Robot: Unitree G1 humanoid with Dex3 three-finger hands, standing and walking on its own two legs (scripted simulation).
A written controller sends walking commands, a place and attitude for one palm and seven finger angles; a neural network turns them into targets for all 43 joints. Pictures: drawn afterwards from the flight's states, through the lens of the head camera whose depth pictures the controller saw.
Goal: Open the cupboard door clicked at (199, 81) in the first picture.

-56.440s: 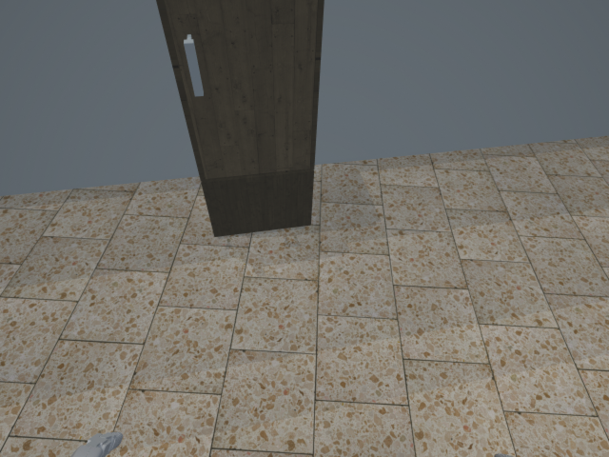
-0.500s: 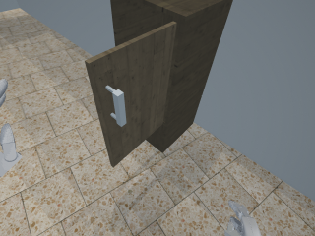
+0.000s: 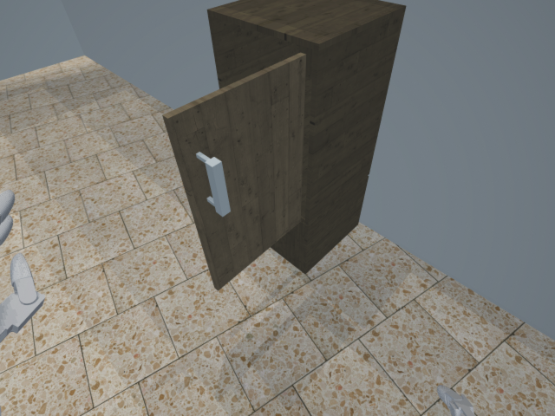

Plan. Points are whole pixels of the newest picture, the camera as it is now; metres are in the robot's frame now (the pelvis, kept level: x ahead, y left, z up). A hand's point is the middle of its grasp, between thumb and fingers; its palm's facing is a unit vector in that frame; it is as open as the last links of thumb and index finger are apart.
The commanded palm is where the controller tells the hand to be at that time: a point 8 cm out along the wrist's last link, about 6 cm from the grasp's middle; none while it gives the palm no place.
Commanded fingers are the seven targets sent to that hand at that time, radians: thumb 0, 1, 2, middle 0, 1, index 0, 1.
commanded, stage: stop stepping back and stand still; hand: left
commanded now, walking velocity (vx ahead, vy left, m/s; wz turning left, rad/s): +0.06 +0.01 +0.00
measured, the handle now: (212, 184) +0.58 +0.17 +0.00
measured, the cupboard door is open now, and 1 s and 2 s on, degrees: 91 91 91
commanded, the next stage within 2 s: let the arm hang, fingers relaxed in 0.68 s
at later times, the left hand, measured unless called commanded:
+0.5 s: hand out of the picture +0.19 +0.31 +0.15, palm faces +0.41 -0.78 -0.47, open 7.4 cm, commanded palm +0.13 +0.34 +0.17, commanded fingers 0.00 0.90 0.90 -0.20 -0.30 -0.20 -0.30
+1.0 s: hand out of the picture +0.11 +0.26 -0.13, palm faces -0.03 -0.94 -0.34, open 7.4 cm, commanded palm none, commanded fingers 0.00 0.90 0.90 -0.20 -0.30 -0.20 -0.30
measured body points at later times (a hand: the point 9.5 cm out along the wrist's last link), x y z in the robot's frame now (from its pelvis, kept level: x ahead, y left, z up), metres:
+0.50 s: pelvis -0.02 +0.05 -0.01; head -0.01 +0.05 +0.44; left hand +0.16 +0.35 +0.17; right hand +0.13 -0.18 -0.10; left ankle -0.04 +0.16 -0.74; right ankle +0.05 -0.07 -0.74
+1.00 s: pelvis -0.03 +0.05 -0.02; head -0.01 +0.02 +0.43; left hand +0.11 +0.31 -0.10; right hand +0.09 -0.22 -0.15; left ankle -0.04 +0.16 -0.74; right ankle +0.05 -0.07 -0.74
